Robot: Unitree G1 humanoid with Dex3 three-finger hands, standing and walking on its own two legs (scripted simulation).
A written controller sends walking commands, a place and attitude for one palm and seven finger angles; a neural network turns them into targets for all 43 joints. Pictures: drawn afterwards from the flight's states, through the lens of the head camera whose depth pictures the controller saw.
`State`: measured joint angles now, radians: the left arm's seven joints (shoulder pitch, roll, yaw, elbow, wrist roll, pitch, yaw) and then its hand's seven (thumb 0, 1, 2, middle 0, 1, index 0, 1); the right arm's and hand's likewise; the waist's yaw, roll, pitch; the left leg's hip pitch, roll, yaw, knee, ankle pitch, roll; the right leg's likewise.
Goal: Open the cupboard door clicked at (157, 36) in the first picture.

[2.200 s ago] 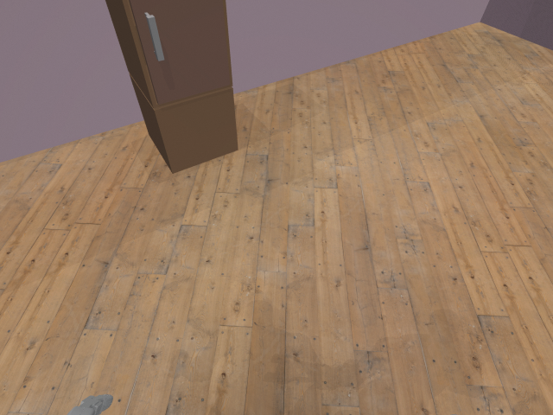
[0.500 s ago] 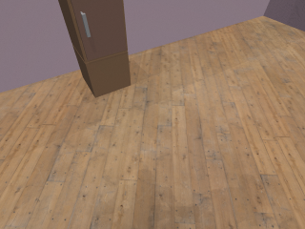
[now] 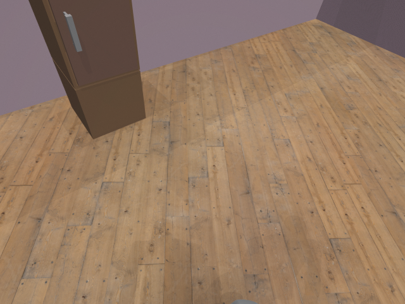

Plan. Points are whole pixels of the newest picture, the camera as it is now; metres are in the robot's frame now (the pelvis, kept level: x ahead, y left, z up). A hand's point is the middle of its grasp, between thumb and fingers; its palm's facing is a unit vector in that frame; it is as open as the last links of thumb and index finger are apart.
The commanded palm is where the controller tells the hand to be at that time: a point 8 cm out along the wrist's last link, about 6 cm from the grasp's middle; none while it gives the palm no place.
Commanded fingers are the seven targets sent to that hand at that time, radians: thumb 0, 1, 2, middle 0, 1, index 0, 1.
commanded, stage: walk to a spot facing it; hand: left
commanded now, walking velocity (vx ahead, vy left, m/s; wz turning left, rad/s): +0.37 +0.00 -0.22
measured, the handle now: (72, 31) +1.18 +0.62 -0.06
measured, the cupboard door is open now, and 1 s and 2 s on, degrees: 0 0 0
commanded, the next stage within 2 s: turn to face it in 1.22 s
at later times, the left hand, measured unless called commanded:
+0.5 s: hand (141, 256) +0.26 +0.15 -0.17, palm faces -0.08 -0.98 -0.18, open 7.3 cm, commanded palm none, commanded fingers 0.00 0.90 0.90 -0.20 -0.30 -0.20 -0.30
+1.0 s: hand (137, 175) +0.50 +0.21 -0.17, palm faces -0.13 -0.98 -0.18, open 7.4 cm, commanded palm none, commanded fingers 0.00 0.90 0.90 -0.20 -0.30 -0.20 -0.30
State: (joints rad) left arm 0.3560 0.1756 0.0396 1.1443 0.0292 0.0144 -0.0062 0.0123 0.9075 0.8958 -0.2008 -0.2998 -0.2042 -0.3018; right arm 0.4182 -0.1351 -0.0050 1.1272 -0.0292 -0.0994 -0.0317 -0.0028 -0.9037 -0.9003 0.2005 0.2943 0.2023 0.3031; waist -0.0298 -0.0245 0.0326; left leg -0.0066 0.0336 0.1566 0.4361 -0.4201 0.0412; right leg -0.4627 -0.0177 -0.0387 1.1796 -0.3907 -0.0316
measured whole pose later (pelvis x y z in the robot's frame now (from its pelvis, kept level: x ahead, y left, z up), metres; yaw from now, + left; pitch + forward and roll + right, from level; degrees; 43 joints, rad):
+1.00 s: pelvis +0.45 +0.03 +0.01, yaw -12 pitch -1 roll +0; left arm 0.27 0.19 0.08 1.06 0.04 0.01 -0.01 0.01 0.91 0.90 -0.19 -0.30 -0.20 -0.30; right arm 0.29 -0.15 -0.05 1.07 -0.03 -0.09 -0.02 -0.03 -0.95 -0.90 0.20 0.29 0.20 0.30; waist 0.02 -0.04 0.04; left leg -0.11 0.05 0.29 0.39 -0.26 0.04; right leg -0.58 -0.12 -0.04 1.15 -0.21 0.01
